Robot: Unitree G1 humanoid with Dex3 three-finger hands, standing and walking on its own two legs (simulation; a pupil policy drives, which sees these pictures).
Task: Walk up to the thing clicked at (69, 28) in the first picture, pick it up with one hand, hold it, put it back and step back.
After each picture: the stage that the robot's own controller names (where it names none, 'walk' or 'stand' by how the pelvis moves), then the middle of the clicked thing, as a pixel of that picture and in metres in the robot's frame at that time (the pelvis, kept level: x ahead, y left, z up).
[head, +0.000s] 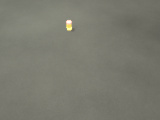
stand; (69, 25) +1.63 +0.17 -0.72
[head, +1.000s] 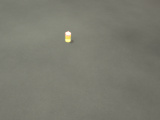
walk; (68, 37) +1.49 +0.12 -0.71
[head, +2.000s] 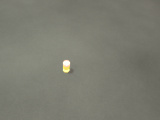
walk; (66, 66) +0.93 +0.09 -0.71
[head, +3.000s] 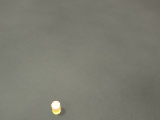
walk; (56, 107) +0.53 +0.17 -0.71
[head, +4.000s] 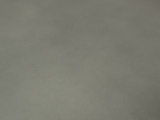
stand; out of the picture +0.32 +0.21 -0.70
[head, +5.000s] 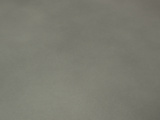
stand; out of the picture +0.29 +0.17 -0.72
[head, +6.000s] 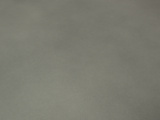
stand; out of the picture +0.29 +0.18 -0.73
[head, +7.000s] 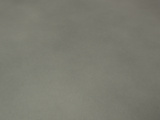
stand; out of the picture +0.29 +0.19 -0.73
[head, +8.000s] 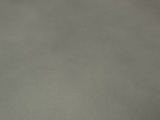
stand; out of the picture +0.28 +0.19 -0.73
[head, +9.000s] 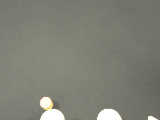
go down; (46, 103) +0.32 +0.19 -0.55
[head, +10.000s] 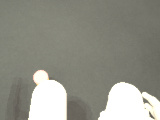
go down; (42, 79) +0.37 +0.20 -0.33
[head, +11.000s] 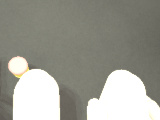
close in; (19, 68) +0.37 +0.21 -0.26
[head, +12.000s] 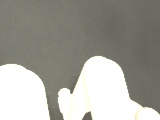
close; out of the picture +0.37 +0.23 -0.22
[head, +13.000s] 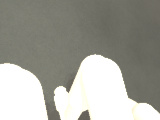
close; out of the picture +0.36 +0.24 -0.22
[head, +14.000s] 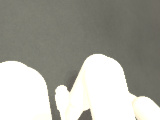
lift; out of the picture +0.36 +0.24 -0.22
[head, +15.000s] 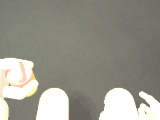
lift; (23, 80) +0.31 +0.20 -0.03
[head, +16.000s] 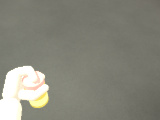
hold; (36, 90) +0.31 +0.17 +0.00
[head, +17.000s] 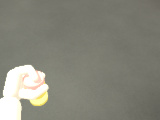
hold; (36, 88) +0.32 +0.17 +0.00
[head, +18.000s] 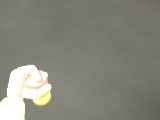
crouch; (39, 88) +0.32 +0.16 +0.00
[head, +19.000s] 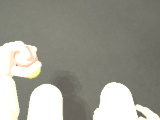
crouch; (28, 63) +0.38 +0.18 -0.10
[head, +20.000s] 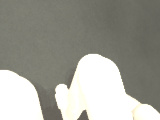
lower; out of the picture +0.41 +0.28 -0.22
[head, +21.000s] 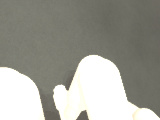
lower; out of the picture +0.39 +0.25 -0.22
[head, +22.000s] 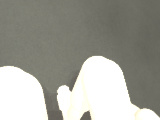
lower; out of the picture +0.38 +0.24 -0.22
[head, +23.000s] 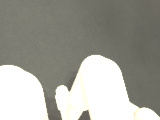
lower; out of the picture +0.38 +0.24 -0.22
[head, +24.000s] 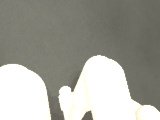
loosen; out of the picture +0.36 +0.22 -0.23
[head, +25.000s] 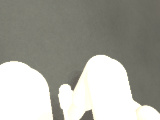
rise; out of the picture +0.35 +0.22 -0.22
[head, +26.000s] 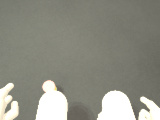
walk; (50, 88) +0.35 +0.17 -0.45
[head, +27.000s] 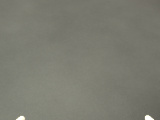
stand; out of the picture +0.28 +0.16 -0.66
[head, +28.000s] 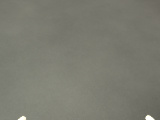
stand; out of the picture +0.29 +0.17 -0.67
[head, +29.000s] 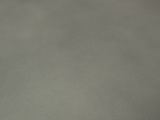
stand; out of the picture +0.31 +0.16 -0.72
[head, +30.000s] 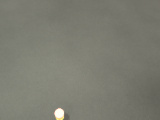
walk; (59, 114) +0.34 +0.11 -0.71
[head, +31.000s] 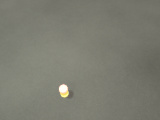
walk; (63, 91) +0.53 +0.16 -0.69
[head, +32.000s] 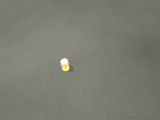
walk; (65, 64) +0.83 +0.22 -0.70
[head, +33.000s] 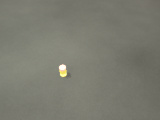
stand; (63, 70) +0.92 +0.22 -0.71
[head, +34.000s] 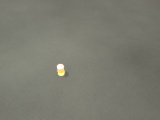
stand; (60, 70) +0.92 +0.22 -0.73
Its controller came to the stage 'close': yes
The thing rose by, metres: 0.72
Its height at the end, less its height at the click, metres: +0.00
